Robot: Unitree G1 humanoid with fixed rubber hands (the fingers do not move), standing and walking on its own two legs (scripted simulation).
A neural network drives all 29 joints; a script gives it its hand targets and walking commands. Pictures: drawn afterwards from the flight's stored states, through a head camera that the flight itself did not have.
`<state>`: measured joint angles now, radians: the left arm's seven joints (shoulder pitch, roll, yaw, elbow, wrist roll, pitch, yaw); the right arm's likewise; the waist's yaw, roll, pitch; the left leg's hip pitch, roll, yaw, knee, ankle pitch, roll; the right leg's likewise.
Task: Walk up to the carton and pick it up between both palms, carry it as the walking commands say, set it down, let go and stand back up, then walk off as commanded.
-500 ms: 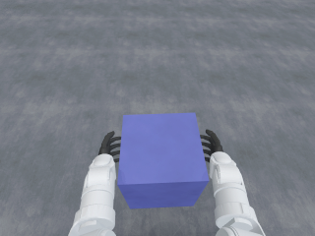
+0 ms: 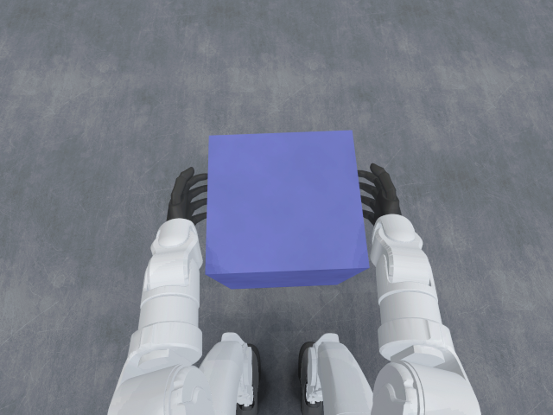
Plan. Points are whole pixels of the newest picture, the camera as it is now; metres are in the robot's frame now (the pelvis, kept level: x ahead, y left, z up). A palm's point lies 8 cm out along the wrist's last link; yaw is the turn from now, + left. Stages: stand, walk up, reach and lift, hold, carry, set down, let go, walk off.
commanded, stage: set down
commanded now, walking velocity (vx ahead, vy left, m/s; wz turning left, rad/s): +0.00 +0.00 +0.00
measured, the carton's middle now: (282, 221) +0.41 +0.00 -0.12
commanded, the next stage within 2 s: none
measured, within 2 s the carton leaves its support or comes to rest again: neither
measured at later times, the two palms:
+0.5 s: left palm (199, 215) +0.42 +0.15 -0.13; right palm (369, 214) +0.43 -0.15 -0.12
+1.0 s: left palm (207, 215) +0.46 +0.15 -0.22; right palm (354, 214) +0.47 -0.15 -0.21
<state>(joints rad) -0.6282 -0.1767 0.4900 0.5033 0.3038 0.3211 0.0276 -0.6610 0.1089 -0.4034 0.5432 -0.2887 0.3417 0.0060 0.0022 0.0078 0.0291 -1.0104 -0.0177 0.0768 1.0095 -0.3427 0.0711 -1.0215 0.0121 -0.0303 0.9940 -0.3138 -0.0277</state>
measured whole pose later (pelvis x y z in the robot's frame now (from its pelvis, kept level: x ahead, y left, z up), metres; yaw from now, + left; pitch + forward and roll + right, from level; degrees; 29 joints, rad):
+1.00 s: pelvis -0.02 +0.00 -0.15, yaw +2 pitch +38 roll -1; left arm -0.99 -0.03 0.44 0.63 0.22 0.36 0.08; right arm -0.98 0.00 -0.43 0.62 -0.18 0.37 -0.05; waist -0.02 0.01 -0.06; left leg -1.78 -0.04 0.06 1.63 -0.51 0.08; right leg -1.78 0.04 -0.01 1.62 -0.50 -0.01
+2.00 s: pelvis -0.04 -0.02 -0.27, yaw +3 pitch +30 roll -1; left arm -1.51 0.26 0.27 0.79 0.02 0.36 0.10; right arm -1.43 -0.18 -0.33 0.68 0.02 0.36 -0.17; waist -0.04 -0.02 0.53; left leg -2.01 -0.04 0.05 2.05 -0.57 0.07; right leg -2.00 0.06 -0.04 2.04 -0.56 -0.01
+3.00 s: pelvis -0.03 -0.02 -0.33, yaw +3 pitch +30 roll -1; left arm -1.64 0.36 0.12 1.10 -0.09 0.27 0.10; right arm -1.54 -0.26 -0.21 0.95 0.11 0.28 -0.18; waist -0.03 -0.02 0.52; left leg -2.17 -0.03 0.06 2.25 -0.61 0.06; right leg -2.16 0.06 -0.05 2.24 -0.61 -0.03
